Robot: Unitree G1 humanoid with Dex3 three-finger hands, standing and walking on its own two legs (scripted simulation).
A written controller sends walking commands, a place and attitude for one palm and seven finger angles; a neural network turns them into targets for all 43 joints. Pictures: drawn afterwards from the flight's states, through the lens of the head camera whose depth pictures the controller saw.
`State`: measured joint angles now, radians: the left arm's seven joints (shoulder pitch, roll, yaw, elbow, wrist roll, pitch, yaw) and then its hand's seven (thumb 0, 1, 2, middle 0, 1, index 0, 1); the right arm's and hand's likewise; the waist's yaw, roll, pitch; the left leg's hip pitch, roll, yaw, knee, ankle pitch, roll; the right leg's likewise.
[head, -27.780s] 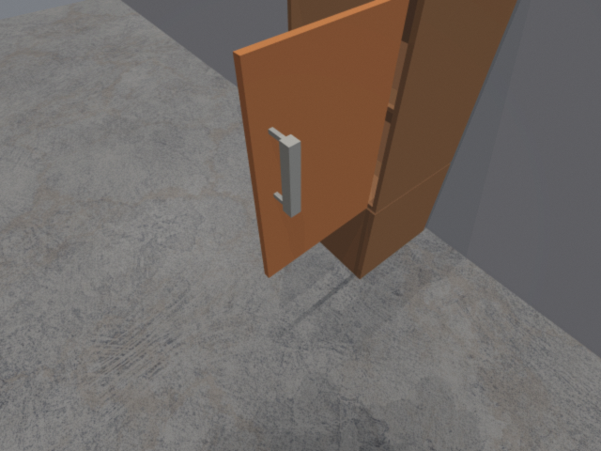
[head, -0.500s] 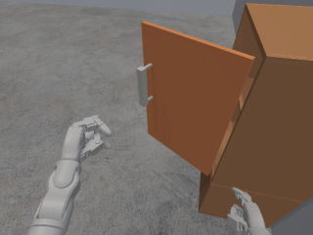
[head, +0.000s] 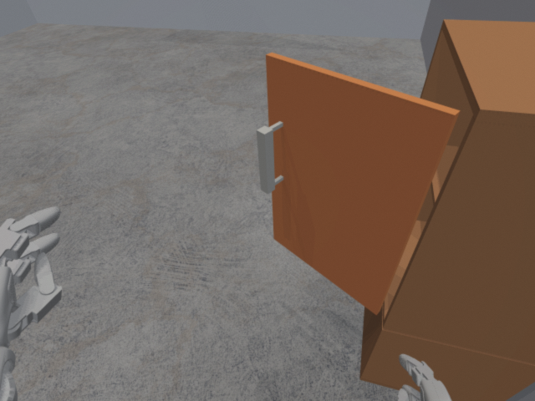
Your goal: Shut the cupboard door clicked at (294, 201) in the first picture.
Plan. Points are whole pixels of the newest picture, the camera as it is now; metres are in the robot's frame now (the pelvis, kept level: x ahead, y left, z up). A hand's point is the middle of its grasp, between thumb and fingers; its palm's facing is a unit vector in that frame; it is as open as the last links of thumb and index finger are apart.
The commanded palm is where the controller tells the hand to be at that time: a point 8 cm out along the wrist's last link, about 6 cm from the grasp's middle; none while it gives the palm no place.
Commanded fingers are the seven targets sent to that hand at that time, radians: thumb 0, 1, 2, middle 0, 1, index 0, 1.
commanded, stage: draw the hand back to the body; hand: left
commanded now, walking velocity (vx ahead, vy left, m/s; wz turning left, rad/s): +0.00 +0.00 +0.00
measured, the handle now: (272, 158) +0.65 +0.07 +0.01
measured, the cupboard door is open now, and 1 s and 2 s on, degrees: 60 60 60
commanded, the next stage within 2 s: step back with the hand held close in 0.34 s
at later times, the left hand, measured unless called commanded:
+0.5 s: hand (66, 295) +0.18 +0.25 +0.16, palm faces +0.44 -0.80 -0.41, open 7.4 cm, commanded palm +0.13 +0.29 +0.17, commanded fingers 0.00 0.90 0.90 -0.20 -0.30 -0.20 -0.30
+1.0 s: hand (39, 308) +0.16 +0.28 +0.16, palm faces +0.37 -0.78 -0.49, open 7.4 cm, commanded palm +0.10 +0.31 +0.17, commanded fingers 0.00 0.90 0.90 -0.20 -0.30 -0.20 -0.30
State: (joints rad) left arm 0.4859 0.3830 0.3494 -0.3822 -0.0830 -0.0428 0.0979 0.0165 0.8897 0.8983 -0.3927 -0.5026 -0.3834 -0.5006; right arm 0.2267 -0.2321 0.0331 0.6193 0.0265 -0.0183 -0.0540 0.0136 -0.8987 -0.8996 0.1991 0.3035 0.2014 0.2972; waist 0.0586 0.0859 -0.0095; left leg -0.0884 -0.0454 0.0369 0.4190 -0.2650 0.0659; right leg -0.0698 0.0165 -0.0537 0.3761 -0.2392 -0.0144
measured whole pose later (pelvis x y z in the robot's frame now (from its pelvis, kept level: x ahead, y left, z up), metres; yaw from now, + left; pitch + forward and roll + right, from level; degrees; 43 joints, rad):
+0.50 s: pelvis -0.01 -0.01 +0.00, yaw +0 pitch -4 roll -1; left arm 0.47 0.36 0.35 -0.37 -0.08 -0.09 0.10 0.02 0.89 0.90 -0.22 -0.31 -0.21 -0.31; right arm 0.21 -0.23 0.02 0.62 0.02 -0.07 -0.06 0.01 -0.90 -0.90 0.20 0.30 0.20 0.30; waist 0.05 0.07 -0.01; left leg -0.11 -0.03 0.04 0.43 -0.26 0.05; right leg -0.09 0.03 -0.06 0.38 -0.23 -0.03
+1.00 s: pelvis -0.05 +0.02 -0.01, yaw -2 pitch +1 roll -2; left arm 0.55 0.46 0.43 -0.48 -0.06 -0.18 0.13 0.01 0.88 0.90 -0.22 -0.31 -0.21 -0.30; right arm 0.20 -0.25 0.00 0.53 0.02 0.03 -0.09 0.01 -0.90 -0.90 0.20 0.30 0.20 0.30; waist 0.00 0.01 -0.03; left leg -0.34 -0.04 0.08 0.59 -0.28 0.10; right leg -0.33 0.01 -0.02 0.55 -0.24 0.01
